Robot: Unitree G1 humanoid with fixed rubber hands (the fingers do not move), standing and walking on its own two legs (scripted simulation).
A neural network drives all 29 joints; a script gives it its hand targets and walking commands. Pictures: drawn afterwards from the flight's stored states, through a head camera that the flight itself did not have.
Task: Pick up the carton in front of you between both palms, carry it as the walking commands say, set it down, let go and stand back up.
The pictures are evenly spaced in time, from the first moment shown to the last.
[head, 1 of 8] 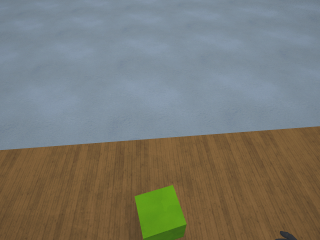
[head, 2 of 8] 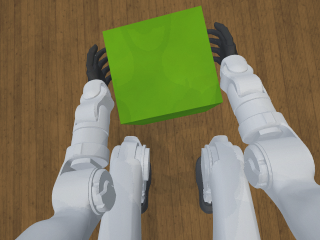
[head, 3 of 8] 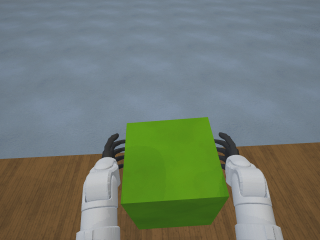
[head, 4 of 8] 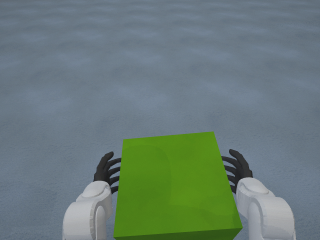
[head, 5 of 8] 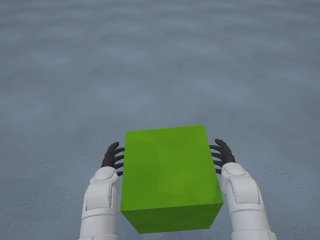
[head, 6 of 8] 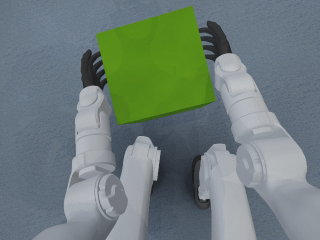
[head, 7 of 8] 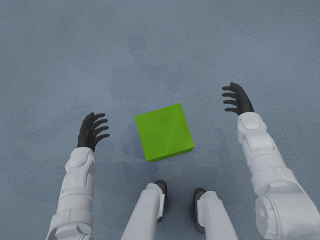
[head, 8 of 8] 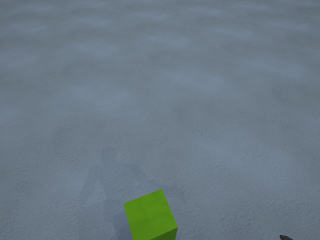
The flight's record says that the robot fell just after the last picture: no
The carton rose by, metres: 0.68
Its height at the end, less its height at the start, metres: -0.06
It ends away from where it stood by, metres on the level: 3.14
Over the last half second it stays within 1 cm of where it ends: yes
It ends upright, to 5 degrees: yes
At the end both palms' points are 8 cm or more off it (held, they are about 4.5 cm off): yes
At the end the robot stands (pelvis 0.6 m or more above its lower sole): yes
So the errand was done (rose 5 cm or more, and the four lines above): yes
